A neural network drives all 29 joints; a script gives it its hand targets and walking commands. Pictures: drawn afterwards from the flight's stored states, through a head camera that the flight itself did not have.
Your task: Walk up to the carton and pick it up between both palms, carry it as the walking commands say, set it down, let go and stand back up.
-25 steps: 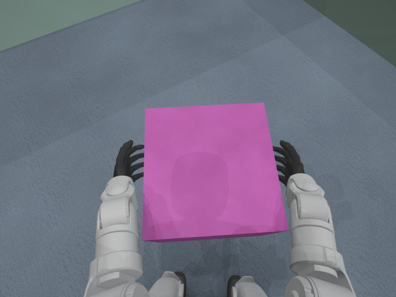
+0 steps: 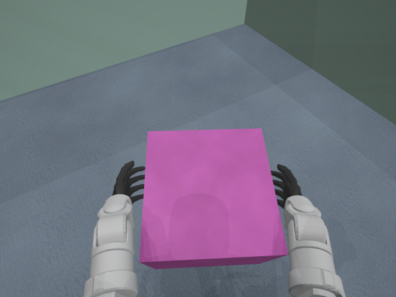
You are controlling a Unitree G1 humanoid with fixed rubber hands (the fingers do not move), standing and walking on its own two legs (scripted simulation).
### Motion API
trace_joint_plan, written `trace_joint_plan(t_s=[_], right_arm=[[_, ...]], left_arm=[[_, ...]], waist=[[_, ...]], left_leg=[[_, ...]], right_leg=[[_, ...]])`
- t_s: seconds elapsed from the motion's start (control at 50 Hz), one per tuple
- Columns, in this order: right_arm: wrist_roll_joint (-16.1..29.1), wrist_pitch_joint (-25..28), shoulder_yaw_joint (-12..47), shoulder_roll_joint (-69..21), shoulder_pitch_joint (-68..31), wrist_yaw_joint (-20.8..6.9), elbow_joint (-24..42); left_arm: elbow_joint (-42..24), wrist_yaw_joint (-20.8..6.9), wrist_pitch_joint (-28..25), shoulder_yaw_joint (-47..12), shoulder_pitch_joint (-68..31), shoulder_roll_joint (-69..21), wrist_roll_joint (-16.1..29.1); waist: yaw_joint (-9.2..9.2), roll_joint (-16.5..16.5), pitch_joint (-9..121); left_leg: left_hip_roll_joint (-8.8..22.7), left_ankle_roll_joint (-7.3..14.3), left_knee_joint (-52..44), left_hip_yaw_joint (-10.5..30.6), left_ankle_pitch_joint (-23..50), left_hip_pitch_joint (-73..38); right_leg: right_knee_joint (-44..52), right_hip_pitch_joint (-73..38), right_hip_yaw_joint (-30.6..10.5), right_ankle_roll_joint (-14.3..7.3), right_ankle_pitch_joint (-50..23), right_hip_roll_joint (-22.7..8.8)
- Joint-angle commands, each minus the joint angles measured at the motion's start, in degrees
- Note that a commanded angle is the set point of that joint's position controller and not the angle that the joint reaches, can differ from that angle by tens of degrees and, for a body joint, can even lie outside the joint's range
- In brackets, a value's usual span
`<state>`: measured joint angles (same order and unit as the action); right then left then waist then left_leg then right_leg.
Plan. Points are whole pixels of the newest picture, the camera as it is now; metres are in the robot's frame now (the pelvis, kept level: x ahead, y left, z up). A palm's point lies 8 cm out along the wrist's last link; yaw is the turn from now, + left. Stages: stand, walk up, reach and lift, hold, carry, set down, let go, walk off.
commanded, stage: reach and lift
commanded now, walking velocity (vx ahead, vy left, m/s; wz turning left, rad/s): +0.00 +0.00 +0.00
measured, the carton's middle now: (206, 201) +0.35 +0.02 -0.08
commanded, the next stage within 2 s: hold in 1.76 s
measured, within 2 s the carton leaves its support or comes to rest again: neither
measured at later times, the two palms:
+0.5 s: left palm (112, 195) +0.29 +0.19 +0.06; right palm (300, 196) +0.32 -0.15 +0.06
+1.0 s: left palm (124, 188) +0.30 +0.17 +0.06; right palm (312, 203) +0.30 -0.17 +0.06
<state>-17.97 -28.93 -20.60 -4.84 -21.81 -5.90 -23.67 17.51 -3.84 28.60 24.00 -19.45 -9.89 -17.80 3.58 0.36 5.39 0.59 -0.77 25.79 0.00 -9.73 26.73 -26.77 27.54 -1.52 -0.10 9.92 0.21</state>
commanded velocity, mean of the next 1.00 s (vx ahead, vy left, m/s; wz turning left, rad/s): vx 0.00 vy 0.00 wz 0.00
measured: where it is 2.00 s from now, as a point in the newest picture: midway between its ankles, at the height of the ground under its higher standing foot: outside the picture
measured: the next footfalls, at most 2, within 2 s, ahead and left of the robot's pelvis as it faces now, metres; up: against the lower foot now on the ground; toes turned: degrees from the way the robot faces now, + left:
none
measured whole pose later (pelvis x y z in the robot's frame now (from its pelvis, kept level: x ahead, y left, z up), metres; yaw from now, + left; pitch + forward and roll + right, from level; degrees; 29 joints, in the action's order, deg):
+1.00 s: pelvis +0.02 +0.00 +0.01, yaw +0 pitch -6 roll +0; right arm -18.9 -41.6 -17.0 -7.6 -14.2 -4.1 -10.3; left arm 11.1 -2.0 40.2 17.0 -14.8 -8.6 -17.3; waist -0.3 0.5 -1.6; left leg 0.4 -0.5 16.0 0.5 -8.7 1.2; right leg -15.9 1.4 -1.2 0.2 8.5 0.0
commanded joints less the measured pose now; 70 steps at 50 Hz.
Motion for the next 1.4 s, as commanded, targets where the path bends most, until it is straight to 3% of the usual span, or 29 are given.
trace_joint_plan(t_s=[0.0, 0.24, 0.52, 1.1, 1.38], right_arm=[[12.68, 1.64, 33.0, -50.54, -29.69, -15.99, 1.13], [13.81, -3.12, 34.53, -50.61, -27.43, -14.56, 5.77], [13.91, -8.41, 34.53, -49.27, -25.69, -13.6, 10.17], [15.14, -10.37, 36.73, -46.19, -20.02, -12.77, 17.4], [15.25, -10.78, 37.38, -46.52, -18.14, -12.17, 17.98]], left_arm=[[5.31, -16.29, 1.37, -35.26, -25.68, -48.42, 11.71], [1.02, -15.41, 5.97, -36.25, -23.95, -46.16, 13.26], [-3.02, -14.78, 10.94, -37.57, -23.9, -45.21, 14.66], [-7.18, -12.93, 11.05, -39.89, -19.01, -44.88, 15.53], [-8.71, -13.12, 11.04, -40.53, -18.79, -43.5, 15.55]], waist=[[0.18, -1.49, 22.51], [0.39, -1.13, 13.23], [-1.32, -0.21, 5.87], [-4.1, -0.18, 6.88], [-4.35, -0.45, 5.9]], left_leg=[[-6.0, 0.09, -2.54, 1.7, 12.89, -16.6], [-5.86, 0.42, -7.75, 1.63, 10.49, -23.01], [-5.81, 0.14, -11.12, 1.58, 6.64, -26.31], [-5.89, 0.05, -11.32, 2.96, 13.25, -28.6], [-6.19, 0.38, -11.6, 2.91, 11.17, -27.88]], right_leg=[[4.27, -13.93, -1.82, -1.12, -9.72, 5.35], [9.68, -21.5, -2.31, -0.85, -7.08, 4.87], [12.73, -26.26, -2.11, -1.09, -4.17, 4.95], [12.46, -30.09, -1.75, -0.42, -13.08, 5.39], [12.98, -30.54, -1.52, -0.13, -11.97, 5.35]])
